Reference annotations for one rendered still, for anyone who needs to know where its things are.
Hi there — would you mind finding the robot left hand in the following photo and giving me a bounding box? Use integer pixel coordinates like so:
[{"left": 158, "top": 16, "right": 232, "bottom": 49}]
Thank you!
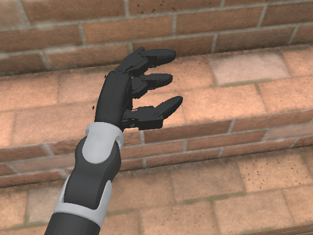
[{"left": 92, "top": 47, "right": 183, "bottom": 132}]

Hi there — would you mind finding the robot left forearm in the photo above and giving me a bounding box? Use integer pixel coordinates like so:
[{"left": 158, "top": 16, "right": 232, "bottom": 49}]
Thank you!
[{"left": 44, "top": 121, "right": 124, "bottom": 235}]

